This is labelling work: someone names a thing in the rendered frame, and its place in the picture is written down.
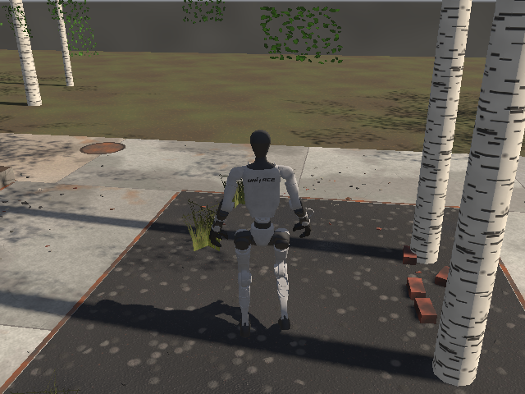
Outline robot left hand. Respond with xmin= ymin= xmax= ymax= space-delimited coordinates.
xmin=209 ymin=228 xmax=228 ymax=247

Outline robot right forearm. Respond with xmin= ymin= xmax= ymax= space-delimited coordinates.
xmin=294 ymin=197 xmax=310 ymax=226

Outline robot right upper arm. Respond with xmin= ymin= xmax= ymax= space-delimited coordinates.
xmin=278 ymin=165 xmax=302 ymax=210

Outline robot left upper arm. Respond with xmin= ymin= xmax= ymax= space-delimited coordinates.
xmin=221 ymin=166 xmax=244 ymax=212

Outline robot left forearm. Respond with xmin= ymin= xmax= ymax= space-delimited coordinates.
xmin=212 ymin=199 xmax=229 ymax=232

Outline robot right hand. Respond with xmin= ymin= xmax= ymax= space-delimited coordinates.
xmin=293 ymin=222 xmax=312 ymax=238

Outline robot torso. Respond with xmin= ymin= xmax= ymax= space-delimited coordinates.
xmin=242 ymin=161 xmax=281 ymax=246

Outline robot right foot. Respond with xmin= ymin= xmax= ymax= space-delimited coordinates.
xmin=278 ymin=315 xmax=290 ymax=330

